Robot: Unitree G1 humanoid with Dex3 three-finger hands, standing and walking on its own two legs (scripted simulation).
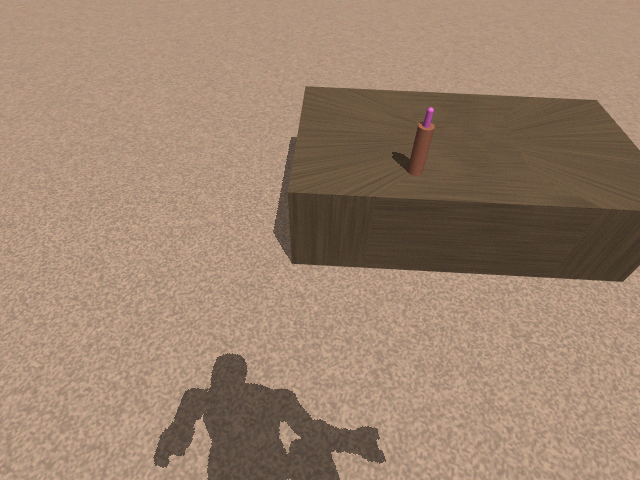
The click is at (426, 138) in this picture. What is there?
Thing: necked bottle
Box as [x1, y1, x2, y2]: [408, 107, 434, 175]
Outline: 431,107 427,109 424,121 418,124 408,166 408,172 413,175 419,175 422,171 434,126 430,122 433,109
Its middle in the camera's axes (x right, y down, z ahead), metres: +0.34 -0.35 +1.31
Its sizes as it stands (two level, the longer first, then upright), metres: 0.054 0.054 0.252
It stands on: a support 0.39 m high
